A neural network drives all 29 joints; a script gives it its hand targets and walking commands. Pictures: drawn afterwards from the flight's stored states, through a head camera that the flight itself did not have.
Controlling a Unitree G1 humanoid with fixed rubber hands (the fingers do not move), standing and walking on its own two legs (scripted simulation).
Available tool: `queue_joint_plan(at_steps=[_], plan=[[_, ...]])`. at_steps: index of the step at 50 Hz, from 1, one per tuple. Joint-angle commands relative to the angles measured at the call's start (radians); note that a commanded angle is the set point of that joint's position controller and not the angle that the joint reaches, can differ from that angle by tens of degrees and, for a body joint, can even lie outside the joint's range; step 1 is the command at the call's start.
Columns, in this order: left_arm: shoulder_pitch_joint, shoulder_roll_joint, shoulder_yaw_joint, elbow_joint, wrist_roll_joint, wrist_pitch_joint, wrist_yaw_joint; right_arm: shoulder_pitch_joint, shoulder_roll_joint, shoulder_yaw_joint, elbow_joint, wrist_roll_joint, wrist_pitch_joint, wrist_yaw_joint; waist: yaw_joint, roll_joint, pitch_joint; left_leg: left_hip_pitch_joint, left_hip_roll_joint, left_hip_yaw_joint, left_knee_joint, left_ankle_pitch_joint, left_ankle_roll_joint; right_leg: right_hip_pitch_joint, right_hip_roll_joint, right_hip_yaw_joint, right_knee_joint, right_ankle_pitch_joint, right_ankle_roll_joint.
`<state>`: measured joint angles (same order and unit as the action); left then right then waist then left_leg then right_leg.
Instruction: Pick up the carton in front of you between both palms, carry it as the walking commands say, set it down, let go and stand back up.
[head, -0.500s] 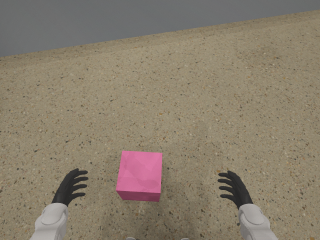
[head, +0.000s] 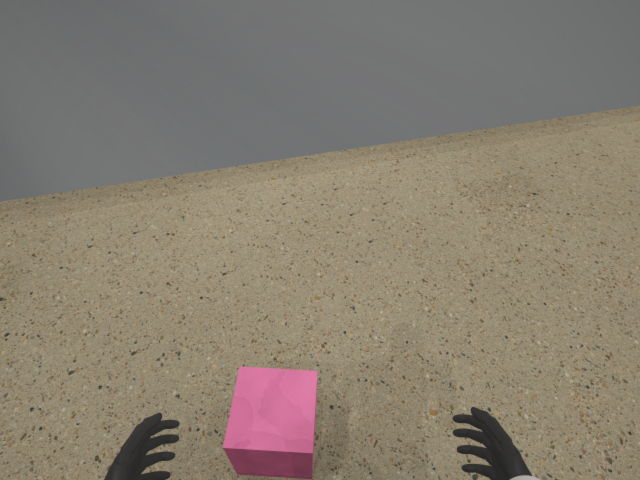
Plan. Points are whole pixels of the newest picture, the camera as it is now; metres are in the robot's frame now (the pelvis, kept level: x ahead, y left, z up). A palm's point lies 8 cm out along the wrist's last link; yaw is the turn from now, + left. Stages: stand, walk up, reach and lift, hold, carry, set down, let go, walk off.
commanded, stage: let go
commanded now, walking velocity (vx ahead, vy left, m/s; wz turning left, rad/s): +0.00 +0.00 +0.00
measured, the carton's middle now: (276, 423) +0.42 +0.10 -0.65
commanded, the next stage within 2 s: stand in 0.12 s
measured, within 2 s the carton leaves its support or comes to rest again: neither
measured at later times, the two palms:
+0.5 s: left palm out of the picture +0.15 +0.32 -0.09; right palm out of the picture +0.15 -0.25 -0.08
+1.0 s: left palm out of the picture +0.15 +0.31 -0.09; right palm out of the picture +0.13 -0.27 -0.10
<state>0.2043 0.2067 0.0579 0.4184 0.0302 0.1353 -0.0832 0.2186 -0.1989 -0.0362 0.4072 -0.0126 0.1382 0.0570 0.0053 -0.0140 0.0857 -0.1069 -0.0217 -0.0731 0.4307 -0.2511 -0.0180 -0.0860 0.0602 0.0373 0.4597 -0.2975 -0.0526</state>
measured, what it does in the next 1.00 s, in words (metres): stands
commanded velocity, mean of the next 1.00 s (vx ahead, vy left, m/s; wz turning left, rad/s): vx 0.00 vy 0.00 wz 0.00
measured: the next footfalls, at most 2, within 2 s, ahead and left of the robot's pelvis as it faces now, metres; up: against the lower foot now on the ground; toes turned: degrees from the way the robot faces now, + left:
none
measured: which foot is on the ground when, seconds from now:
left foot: down 0.00-1.00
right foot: down 0.00-1.00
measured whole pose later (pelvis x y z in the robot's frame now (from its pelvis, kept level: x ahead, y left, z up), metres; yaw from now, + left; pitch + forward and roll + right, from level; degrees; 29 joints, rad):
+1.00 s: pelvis +0.02 +0.03 +0.00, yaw -2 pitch -1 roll +0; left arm 0.21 0.34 0.04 0.74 0.03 0.01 0.03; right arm 0.14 -0.34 -0.01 0.86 -0.03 0.00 -0.03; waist -0.01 -0.01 0.01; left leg -0.15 -0.04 -0.02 0.48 -0.30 0.02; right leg -0.13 0.03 0.04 0.48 -0.33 -0.02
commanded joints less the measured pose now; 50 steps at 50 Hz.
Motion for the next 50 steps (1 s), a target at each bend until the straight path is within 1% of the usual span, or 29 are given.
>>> queue_joint_plan(at_steps=[1,2,3,4,5,6,7,8,9,11,12,15,16,17,21,22,24,25,28,29,31,34,35,39,41,43,44,46,50], plan=[[-0.034,0.140,0.037,-0.087,-0.007,0.010,-0.003,-0.001,-0.080,-0.011,-0.080,0.000,-0.003,-0.005,-0.017,-0.028,0.010,0.090,-0.043,0.075,-0.003,0.122,0.012,-0.127,-0.078,0.012,-0.112,0.198,0.074],[-0.036,0.095,-0.001,-0.112,-0.007,0.009,-0.004,0.018,-0.079,-0.025,-0.032,0.016,0.009,-0.004,-0.030,0.022,0.020,0.056,-0.028,0.071,-0.006,0.096,0.003,-0.085,-0.063,0.025,-0.095,0.180,0.060],[-0.004,0.099,0.026,-0.132,0.000,0.014,-0.002,-0.053,-0.097,-0.027,-0.080,0.010,0.001,0.006,0.027,0.076,-0.027,0.016,-0.023,0.056,-0.019,0.144,0.001,-0.037,-0.065,0.011,-0.075,0.188,0.055],[0.033,0.104,0.035,-0.047,-0.018,-0.032,0.024,-0.077,-0.081,-0.019,-0.143,-0.004,0.041,-0.017,0.024,-0.001,-0.113,0.050,-0.031,0.069,0.001,0.238,0.018,-0.010,-0.029,0.005,-0.070,0.290,0.082],[-0.008,0.081,0.043,-0.084,-0.019,-0.047,0.032,-0.045,-0.072,-0.026,-0.138,-0.033,0.056,-0.034,-0.008,-0.013,-0.108,0.022,-0.016,0.046,0.016,0.243,0.020,-0.001,-0.027,0.016,-0.039,0.324,0.086],[-0.007,0.137,0.036,-0.069,0.002,-0.047,0.039,-0.036,-0.104,-0.010,-0.079,-0.009,0.057,-0.044,0.008,0.033,-0.088,0.022,-0.029,0.043,0.024,0.276,0.024,-0.029,-0.038,0.019,-0.033,0.339,0.084],[-0.023,0.229,0.048,0.033,0.003,-0.066,0.070,-0.068,-0.202,-0.045,0.058,-0.018,-0.011,-0.073,-0.004,0.006,-0.110,-0.092,0.065,0.001,0.029,0.059,-0.004,-0.096,-0.089,0.032,-0.050,0.122,0.078],[-0.010,0.237,0.049,0.040,0.003,-0.079,0.085,-0.083,-0.238,-0.049,0.082,-0.023,-0.048,-0.081,0.009,0.042,-0.069,-0.098,0.055,-0.016,0.015,-0.026,0.008,-0.157,-0.097,0.067,-0.075,0.027,0.063],[-0.015,0.230,0.057,0.046,0.012,-0.099,0.092,-0.046,-0.229,-0.051,0.094,-0.031,-0.069,-0.086,-0.004,-0.009,-0.004,-0.127,0.058,-0.022,0.007,-0.056,0.007,-0.157,-0.088,0.074,-0.054,-0.033,0.056],[-0.011,0.225,0.044,0.058,0.006,-0.114,0.095,-0.060,-0.213,-0.039,0.114,-0.042,-0.097,-0.087,-0.008,0.016,-0.017,-0.130,0.053,-0.017,0.006,-0.158,0.012,-0.223,-0.119,0.103,-0.097,-0.135,0.045],[-0.040,0.232,0.043,0.074,0.019,-0.127,0.096,-0.049,-0.219,-0.044,0.128,-0.025,-0.113,-0.083,-0.023,-0.051,-0.024,-0.129,0.063,-0.039,-0.001,-0.117,0.009,-0.237,-0.105,0.107,-0.077,-0.099,0.037],[-0.026,0.199,0.029,0.087,0.009,-0.138,0.094,-0.080,-0.240,-0.040,0.173,-0.034,-0.145,-0.083,-0.008,0.073,-0.139,-0.104,0.099,-0.070,0.006,0.050,0.028,-0.151,-0.083,0.051,0.007,0.073,0.042],[-0.022,0.207,0.040,0.115,0.008,-0.144,0.092,-0.109,-0.206,-0.025,0.192,-0.035,-0.142,-0.083,0.010,0.017,-0.131,-0.130,0.089,-0.059,-0.004,0.078,0.038,-0.128,-0.084,0.053,0.009,0.095,0.046],[-0.001,0.208,0.028,0.133,0.004,-0.144,0.090,-0.117,-0.231,-0.038,0.203,-0.034,-0.151,-0.079,-0.002,0.095,-0.186,-0.059,0.103,-0.051,0.029,0.116,0.038,-0.107,-0.096,0.084,0.015,0.137,0.038],[0.003,0.236,0.031,0.149,-0.002,-0.137,0.095,-0.103,-0.261,-0.035,0.227,-0.027,-0.158,-0.080,-0.011,0.059,-0.130,-0.061,0.095,-0.045,0.041,0.267,0.031,-0.141,-0.101,0.071,0.015,0.223,0.046],[0.008,0.239,0.041,0.155,-0.003,-0.138,0.089,-0.107,-0.266,-0.036,0.232,-0.025,-0.154,-0.081,0.000,-0.003,-0.205,-0.075,0.111,-0.053,0.044,0.273,0.040,-0.093,-0.107,0.034,0.028,0.244,0.048],[0.007,0.240,0.034,0.180,0.007,-0.145,0.101,-0.064,-0.277,-0.032,0.269,-0.034,-0.152,-0.090,-0.008,0.025,-0.162,-0.042,0.104,-0.057,0.037,0.315,0.043,-0.106,-0.109,0.061,0.025,0.278,0.048],[0.000,0.251,0.032,0.164,0.003,-0.143,0.102,-0.076,-0.288,-0.036,0.272,-0.018,-0.156,-0.083,-0.009,-0.027,-0.165,-0.047,0.117,-0.067,0.032,0.331,0.040,-0.093,-0.107,0.045,0.038,0.287,0.048],[0.002,0.255,0.033,0.186,-0.001,-0.138,0.103,-0.073,-0.276,-0.030,0.293,-0.023,-0.159,-0.090,-0.015,0.085,-0.180,-0.029,0.097,-0.011,0.058,0.460,0.014,-0.056,-0.110,0.070,0.035,0.366,0.034],[0.028,0.258,0.025,0.189,-0.006,-0.147,0.103,-0.074,-0.287,-0.026,0.305,-0.021,-0.160,-0.087,0.000,0.041,-0.177,-0.034,0.100,-0.025,0.052,0.483,0.019,-0.049,-0.127,0.058,0.040,0.451,0.033],[0.018,0.263,0.035,0.198,0.001,-0.142,0.104,-0.069,-0.321,-0.030,0.319,-0.024,-0.152,-0.088,-0.010,0.068,-0.181,0.002,0.102,-0.017,0.075,0.557,0.022,-0.083,-0.117,0.036,0.077,0.449,0.029],[0.002,0.261,0.028,0.196,-0.001,-0.131,0.110,-0.079,-0.310,-0.025,0.334,-0.016,-0.158,-0.089,-0.004,0.049,-0.193,0.027,0.112,-0.051,0.043,0.508,0.036,-0.092,-0.113,0.053,0.060,0.380,0.044],[0.010,0.271,0.029,0.207,-0.001,-0.131,0.108,-0.085,-0.302,-0.025,0.347,-0.008,-0.156,-0.089,-0.020,0.100,-0.193,0.032,0.138,-0.060,0.027,0.500,0.031,-0.091,-0.126,0.058,0.052,0.358,0.036],[0.002,0.277,0.027,0.238,0.001,-0.132,0.113,-0.103,-0.293,-0.004,0.359,-0.014,-0.154,-0.089,-0.003,-0.031,-0.117,-0.010,0.102,-0.019,0.050,0.456,0.041,-0.075,-0.122,0.036,0.030,0.436,0.033],[0.016,0.267,0.019,0.236,-0.009,-0.141,0.114,-0.102,-0.293,-0.010,0.361,-0.020,-0.156,-0.097,-0.007,0.020,-0.181,0.028,0.109,-0.027,0.063,0.536,0.046,-0.050,-0.137,0.045,0.045,0.492,0.031],[0.012,0.290,0.022,0.241,-0.003,-0.139,0.117,-0.101,-0.296,-0.011,0.381,-0.014,-0.149,-0.092,-0.007,-0.009,-0.178,0.029,0.103,-0.032,0.057,0.491,0.040,-0.056,-0.131,0.049,0.006,0.469,0.042],[-0.012,0.280,0.025,0.250,-0.003,-0.136,0.112,-0.129,-0.302,-0.011,0.372,-0.017,-0.142,-0.093,-0.005,-0.036,-0.167,0.015,0.098,-0.012,0.028,0.363,0.037,-0.059,-0.139,0.051,-0.020,0.396,0.050],[0.003,0.297,0.017,0.270,-0.007,-0.140,0.123,-0.103,-0.319,-0.013,0.402,-0.014,-0.147,-0.096,-0.027,0.044,-0.171,0.027,0.110,-0.026,0.003,0.397,0.034,-0.024,-0.147,0.071,-0.021,0.402,0.037],[-0.009,0.275,0.007,0.303,-0.007,-0.143,0.118,-0.127,-0.310,-0.009,0.420,-0.004,-0.146,-0.082,-0.009,-0.026,-0.097,-0.012,0.111,-0.037,-0.052,0.225,0.024,-0.054,-0.150,0.075,-0.072,0.327,0.034]])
